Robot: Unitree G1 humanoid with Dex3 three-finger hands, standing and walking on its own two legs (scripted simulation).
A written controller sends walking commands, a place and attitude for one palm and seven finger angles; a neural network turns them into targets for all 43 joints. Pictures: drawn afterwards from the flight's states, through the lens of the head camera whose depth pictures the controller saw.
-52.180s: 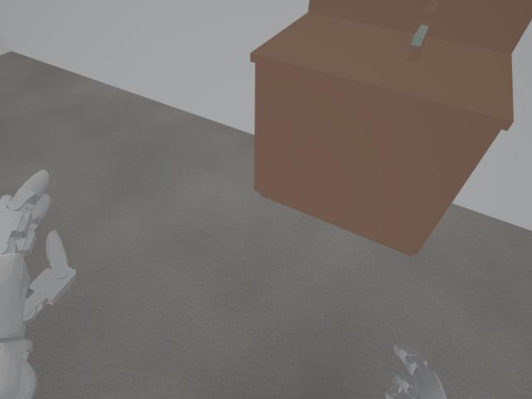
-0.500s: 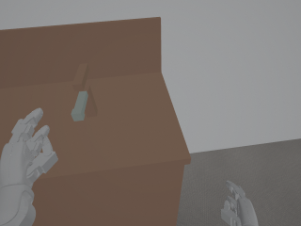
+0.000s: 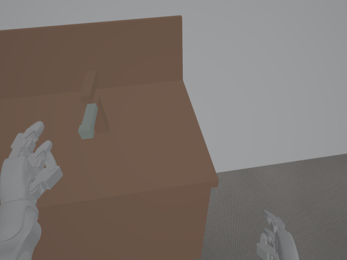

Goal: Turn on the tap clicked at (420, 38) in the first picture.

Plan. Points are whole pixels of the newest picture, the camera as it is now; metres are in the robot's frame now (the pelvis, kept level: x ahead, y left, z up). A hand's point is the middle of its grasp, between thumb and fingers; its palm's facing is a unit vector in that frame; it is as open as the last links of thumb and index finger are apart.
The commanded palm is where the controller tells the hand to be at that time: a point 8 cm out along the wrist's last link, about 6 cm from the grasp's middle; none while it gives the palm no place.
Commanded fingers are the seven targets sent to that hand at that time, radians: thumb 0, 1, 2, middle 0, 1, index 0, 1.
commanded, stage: reach beside the lever's end, fingers flat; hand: left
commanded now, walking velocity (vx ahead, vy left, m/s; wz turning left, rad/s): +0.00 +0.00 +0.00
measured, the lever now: (86, 131) +0.36 +0.27 +0.13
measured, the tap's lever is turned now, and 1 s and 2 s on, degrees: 0 0 0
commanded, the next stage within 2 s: push the lever round in 1.72 s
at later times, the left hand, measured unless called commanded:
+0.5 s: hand (60, 163) +0.24 +0.26 +0.16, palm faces +0.48 -0.87 -0.10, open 7.5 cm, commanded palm +0.20 +0.31 +0.16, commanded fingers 0.00 0.90 0.90 -0.17 -0.23 -0.17 -0.23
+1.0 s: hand (67, 149) +0.29 +0.28 +0.14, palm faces +0.48 -0.87 -0.09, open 7.7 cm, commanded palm +0.24 +0.32 +0.14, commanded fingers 0.00 0.90 0.90 -0.15 -0.16 -0.15 -0.16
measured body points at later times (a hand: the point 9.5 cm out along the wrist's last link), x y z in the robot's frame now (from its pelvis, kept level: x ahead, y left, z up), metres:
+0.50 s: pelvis -0.01 +0.01 +0.00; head -0.03 -0.01 +0.45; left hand +0.21 +0.31 +0.16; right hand +0.20 -0.21 -0.08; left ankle +0.01 +0.13 -0.73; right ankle -0.01 -0.07 -0.73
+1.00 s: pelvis -0.01 +0.01 +0.00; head -0.03 -0.01 +0.45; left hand +0.26 +0.32 +0.15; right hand +0.17 -0.23 -0.08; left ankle +0.01 +0.13 -0.73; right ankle -0.01 -0.07 -0.73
